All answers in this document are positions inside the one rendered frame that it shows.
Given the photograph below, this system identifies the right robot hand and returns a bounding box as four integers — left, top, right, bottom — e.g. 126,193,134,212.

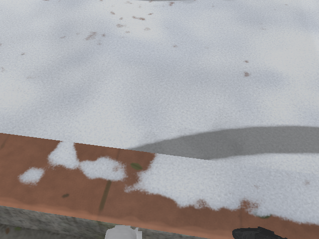
232,226,287,239

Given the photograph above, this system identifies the robot left thigh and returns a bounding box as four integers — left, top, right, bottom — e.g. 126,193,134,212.
106,225,143,239

